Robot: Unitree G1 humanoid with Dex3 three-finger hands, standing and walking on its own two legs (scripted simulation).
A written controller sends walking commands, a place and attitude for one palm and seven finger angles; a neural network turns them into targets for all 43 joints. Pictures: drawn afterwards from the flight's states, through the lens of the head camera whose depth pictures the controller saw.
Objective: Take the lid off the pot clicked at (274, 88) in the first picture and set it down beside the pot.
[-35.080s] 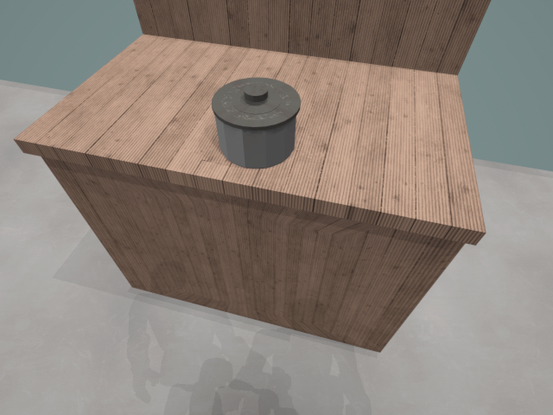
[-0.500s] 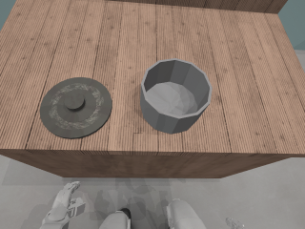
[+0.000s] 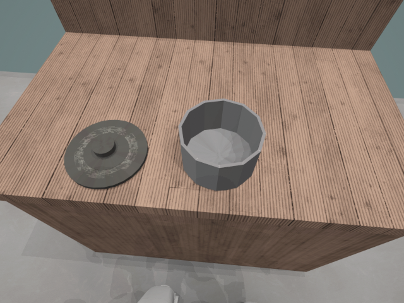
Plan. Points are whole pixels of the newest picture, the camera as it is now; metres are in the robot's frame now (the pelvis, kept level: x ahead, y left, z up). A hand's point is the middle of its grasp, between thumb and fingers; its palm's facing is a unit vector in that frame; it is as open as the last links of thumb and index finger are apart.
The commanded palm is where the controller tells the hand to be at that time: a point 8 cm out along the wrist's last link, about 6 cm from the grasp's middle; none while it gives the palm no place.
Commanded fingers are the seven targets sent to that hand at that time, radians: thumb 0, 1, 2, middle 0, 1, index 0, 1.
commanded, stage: stop stepping back and stand still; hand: left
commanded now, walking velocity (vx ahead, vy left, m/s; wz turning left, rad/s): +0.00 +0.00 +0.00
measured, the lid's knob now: (104, 146) +0.40 +0.24 +0.03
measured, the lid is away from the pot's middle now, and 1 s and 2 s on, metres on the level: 0.25 0.25 0.25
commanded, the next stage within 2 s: let the arm hang, fingers relaxed in 0.62 s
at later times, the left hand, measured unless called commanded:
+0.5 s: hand out of the picture +0.01 +0.20 -0.17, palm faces -0.01 -0.98 -0.20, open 7.3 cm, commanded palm none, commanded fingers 0.00 0.90 0.90 -0.20 -0.30 -0.20 -0.30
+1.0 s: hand out of the picture -0.01 +0.18 -0.18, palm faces +0.03 -0.98 -0.18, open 7.3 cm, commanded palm none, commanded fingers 0.00 0.90 0.90 -0.20 -0.30 -0.20 -0.30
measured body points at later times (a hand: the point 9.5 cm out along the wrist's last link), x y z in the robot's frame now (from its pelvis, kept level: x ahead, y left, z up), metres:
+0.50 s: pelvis -0.01 +0.03 +0.00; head +0.00 +0.02 +0.45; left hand +0.01 +0.26 -0.16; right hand -0.02 -0.19 -0.16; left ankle -0.03 +0.15 -0.74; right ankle -0.04 -0.08 -0.74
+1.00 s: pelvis +0.00 +0.02 +0.00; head +0.01 +0.02 +0.45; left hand -0.01 +0.23 -0.16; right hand -0.04 -0.18 -0.16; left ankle -0.03 +0.15 -0.74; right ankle -0.04 -0.08 -0.74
